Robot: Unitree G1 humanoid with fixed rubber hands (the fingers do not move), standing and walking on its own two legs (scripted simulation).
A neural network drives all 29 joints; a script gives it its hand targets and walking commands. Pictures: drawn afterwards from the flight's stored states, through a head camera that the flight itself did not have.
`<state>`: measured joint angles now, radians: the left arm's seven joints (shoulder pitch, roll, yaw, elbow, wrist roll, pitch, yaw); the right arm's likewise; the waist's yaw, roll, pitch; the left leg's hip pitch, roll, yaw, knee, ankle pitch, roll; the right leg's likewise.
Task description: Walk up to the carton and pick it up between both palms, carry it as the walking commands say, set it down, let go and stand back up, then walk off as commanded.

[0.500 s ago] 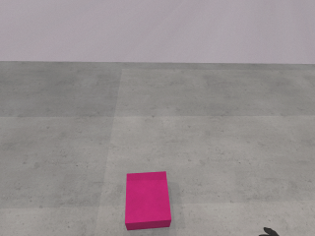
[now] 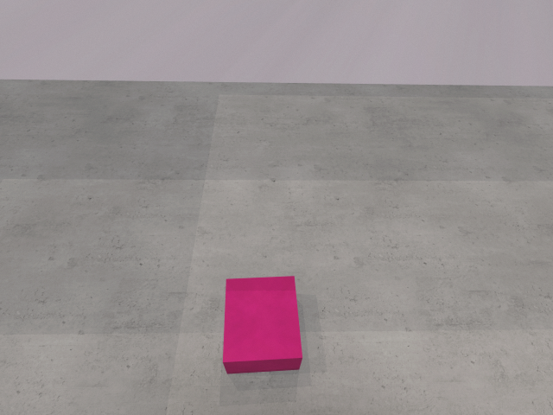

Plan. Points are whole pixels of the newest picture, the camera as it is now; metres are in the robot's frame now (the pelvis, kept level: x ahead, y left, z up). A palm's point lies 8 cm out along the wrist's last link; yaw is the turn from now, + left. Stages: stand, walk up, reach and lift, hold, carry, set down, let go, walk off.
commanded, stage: walk off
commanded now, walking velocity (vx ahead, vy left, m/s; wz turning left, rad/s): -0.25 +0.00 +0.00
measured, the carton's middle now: (261, 323) +0.50 +0.03 -0.70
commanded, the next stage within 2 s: none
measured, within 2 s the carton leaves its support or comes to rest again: neither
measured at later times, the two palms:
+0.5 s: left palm out of the picture -0.06 +0.29 -0.14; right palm out of the picture -0.09 -0.27 -0.13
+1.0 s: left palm out of the picture -0.23 +0.25 -0.11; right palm out of the picture -0.21 -0.29 -0.14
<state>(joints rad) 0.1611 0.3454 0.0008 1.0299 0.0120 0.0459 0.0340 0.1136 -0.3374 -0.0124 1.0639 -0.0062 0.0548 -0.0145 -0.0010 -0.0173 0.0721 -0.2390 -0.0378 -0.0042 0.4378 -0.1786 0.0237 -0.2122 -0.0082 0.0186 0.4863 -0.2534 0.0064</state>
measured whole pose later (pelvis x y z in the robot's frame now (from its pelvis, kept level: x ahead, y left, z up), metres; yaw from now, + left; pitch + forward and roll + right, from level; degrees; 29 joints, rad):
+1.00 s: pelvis -0.27 -0.02 +0.00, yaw +3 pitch -1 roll +1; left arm 0.19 0.24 0.07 0.97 0.03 0.07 0.04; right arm 0.18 -0.28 -0.09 0.99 -0.02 0.09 -0.04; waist -0.01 0.04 0.09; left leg -0.46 -0.05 -0.09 0.94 -0.48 -0.02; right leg -0.17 -0.01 -0.01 0.47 -0.29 -0.02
